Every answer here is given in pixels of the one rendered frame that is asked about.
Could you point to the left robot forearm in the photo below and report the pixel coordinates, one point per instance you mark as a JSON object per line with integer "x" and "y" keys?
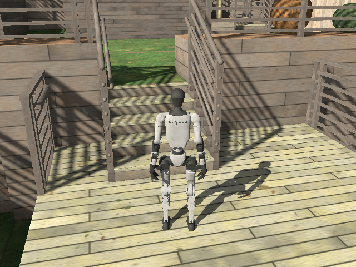
{"x": 155, "y": 152}

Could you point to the robot right foot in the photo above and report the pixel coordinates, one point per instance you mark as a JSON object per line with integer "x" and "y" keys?
{"x": 191, "y": 226}

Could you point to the right robot thigh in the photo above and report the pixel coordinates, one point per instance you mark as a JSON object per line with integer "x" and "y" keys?
{"x": 191, "y": 163}

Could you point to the robot right upper arm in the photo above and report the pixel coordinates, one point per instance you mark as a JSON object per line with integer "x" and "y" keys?
{"x": 197, "y": 127}

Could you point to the right robot forearm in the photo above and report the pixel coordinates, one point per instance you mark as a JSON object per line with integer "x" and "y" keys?
{"x": 200, "y": 152}

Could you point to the robot left upper arm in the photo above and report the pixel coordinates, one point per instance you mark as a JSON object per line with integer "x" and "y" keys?
{"x": 158, "y": 127}

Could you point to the right robot hand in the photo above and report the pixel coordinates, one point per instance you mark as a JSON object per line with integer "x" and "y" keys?
{"x": 203, "y": 171}

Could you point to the left robot hand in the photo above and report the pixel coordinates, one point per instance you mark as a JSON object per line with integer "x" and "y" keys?
{"x": 152, "y": 171}

